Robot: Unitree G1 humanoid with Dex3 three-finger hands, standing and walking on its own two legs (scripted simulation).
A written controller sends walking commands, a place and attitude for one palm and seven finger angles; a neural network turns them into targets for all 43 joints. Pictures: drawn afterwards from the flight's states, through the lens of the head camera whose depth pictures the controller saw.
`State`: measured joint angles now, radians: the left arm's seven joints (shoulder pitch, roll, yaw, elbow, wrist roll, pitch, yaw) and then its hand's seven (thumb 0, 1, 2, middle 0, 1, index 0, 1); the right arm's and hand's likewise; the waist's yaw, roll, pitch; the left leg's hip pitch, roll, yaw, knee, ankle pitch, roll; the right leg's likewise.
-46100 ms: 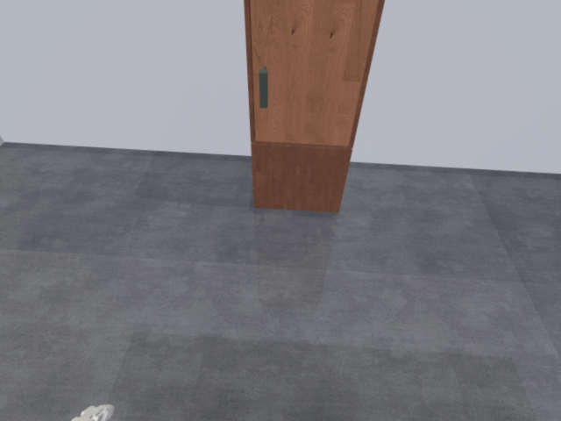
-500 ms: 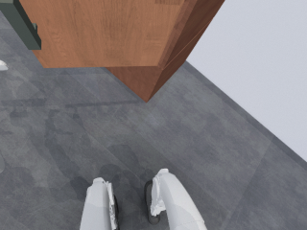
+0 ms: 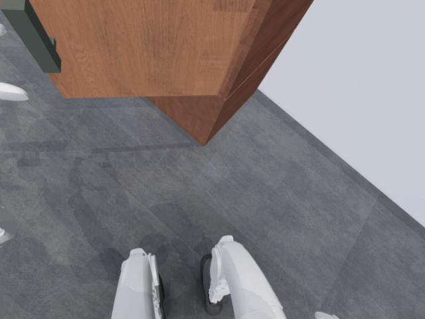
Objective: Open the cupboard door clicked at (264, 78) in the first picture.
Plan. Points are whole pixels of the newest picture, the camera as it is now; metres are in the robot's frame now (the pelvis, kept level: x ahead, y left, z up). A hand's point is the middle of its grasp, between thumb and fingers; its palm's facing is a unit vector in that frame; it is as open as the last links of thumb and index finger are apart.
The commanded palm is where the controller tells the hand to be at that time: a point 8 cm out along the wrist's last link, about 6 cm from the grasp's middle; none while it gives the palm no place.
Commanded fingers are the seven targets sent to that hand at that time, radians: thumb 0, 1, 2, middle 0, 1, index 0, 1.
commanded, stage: slide the fingers in behind the handle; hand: left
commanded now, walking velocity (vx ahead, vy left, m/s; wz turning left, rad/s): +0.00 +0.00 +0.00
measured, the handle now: (36, 27) +0.58 +0.24 +0.04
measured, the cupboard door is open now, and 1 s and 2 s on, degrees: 48 47 47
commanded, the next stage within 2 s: close the thumb around the handle in 1.66 s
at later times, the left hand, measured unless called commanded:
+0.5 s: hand (7, 52) +0.53 +0.27 +0.05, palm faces +0.06 -1.00 -0.04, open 13.9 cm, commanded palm +0.52 +0.28 +0.04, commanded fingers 0.00 -0.50 0.30 -0.30 -1.20 -0.30 -1.20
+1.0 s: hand (30, 52) +0.54 +0.24 +0.04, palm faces +0.05 -1.00 -0.03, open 13.9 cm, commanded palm +0.52 +0.25 +0.04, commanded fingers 0.00 -0.50 0.30 -0.30 -1.20 -0.30 -1.20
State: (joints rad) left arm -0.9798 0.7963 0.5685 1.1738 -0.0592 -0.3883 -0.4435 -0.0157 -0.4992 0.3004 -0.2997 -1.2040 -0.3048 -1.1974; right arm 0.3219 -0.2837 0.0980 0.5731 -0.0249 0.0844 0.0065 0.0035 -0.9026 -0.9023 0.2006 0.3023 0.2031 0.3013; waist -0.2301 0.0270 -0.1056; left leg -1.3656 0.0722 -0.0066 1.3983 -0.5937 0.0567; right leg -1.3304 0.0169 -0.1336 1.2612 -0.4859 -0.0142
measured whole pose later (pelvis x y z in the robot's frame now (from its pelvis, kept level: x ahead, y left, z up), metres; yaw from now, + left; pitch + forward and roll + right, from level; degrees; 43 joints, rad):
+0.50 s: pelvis +0.00 +0.00 +0.00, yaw +0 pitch +32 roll -7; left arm -0.98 0.75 0.53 1.14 -0.06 -0.37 -0.39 -0.02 -0.50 0.30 -0.30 -1.20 -0.31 -1.21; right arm 0.34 -0.28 0.09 0.58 -0.03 0.08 0.01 0.00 -0.90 -0.90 0.20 0.30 0.20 0.30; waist -0.23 0.03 -0.12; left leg -1.37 0.07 -0.01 1.40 -0.59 0.05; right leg -1.34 0.02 -0.13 1.27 -0.48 -0.02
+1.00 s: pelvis +0.00 -0.01 +0.00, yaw +1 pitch +32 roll -6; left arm -0.96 0.65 0.47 1.14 -0.07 -0.40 -0.33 -0.02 -0.50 0.30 -0.30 -1.20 -0.31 -1.21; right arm 0.34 -0.26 0.07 0.61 -0.03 0.08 0.02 0.00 -0.90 -0.90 0.20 0.30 0.20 0.30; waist -0.21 0.03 -0.13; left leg -1.34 0.06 0.00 1.37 -0.59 0.05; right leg -1.32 0.01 -0.13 1.26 -0.49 -0.02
